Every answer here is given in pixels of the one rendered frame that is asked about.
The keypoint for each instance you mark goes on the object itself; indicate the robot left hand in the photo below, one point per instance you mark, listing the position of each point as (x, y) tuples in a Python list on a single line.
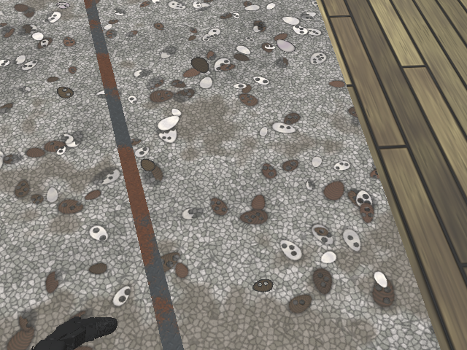
[(76, 331)]

